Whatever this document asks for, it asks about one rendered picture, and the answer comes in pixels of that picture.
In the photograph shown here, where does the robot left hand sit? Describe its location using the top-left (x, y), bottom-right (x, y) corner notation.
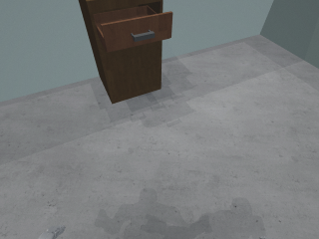
top-left (38, 225), bottom-right (66, 239)

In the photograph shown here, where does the drawer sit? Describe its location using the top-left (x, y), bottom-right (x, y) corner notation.
top-left (93, 5), bottom-right (173, 53)

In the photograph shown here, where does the cabinet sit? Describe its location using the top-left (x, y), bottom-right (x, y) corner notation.
top-left (79, 0), bottom-right (163, 104)

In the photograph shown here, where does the handle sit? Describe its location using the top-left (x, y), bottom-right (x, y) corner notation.
top-left (131, 30), bottom-right (156, 42)

